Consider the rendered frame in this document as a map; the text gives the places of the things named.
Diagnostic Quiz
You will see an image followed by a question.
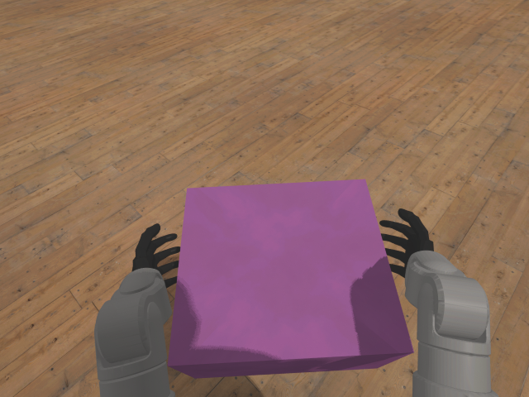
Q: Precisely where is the right robot forearm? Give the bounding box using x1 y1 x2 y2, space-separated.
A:
405 251 498 397

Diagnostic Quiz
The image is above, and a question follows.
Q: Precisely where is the carton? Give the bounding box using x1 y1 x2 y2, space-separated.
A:
168 179 414 379

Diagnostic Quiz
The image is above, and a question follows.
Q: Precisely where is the robot left hand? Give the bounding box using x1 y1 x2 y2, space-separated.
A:
132 223 180 288

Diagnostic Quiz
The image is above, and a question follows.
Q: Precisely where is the left robot forearm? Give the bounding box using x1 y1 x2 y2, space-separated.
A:
94 268 175 397

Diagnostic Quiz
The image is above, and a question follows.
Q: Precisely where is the robot right hand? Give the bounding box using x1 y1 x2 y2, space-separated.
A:
379 208 434 278

